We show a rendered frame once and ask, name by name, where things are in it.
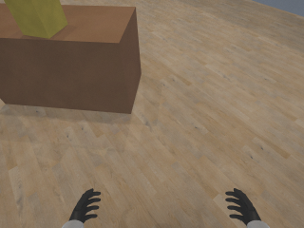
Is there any robot left hand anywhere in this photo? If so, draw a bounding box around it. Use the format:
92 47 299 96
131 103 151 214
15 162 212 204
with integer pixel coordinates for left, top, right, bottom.
69 188 101 223

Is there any carton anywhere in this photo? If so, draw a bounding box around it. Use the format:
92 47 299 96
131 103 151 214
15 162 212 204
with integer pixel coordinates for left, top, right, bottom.
4 0 68 39

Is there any robot right hand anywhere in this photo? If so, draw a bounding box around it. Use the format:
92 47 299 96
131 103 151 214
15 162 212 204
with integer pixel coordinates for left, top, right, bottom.
225 188 261 226

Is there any pedestal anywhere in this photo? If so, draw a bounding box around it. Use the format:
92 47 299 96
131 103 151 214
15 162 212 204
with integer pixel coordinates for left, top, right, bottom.
0 3 142 114

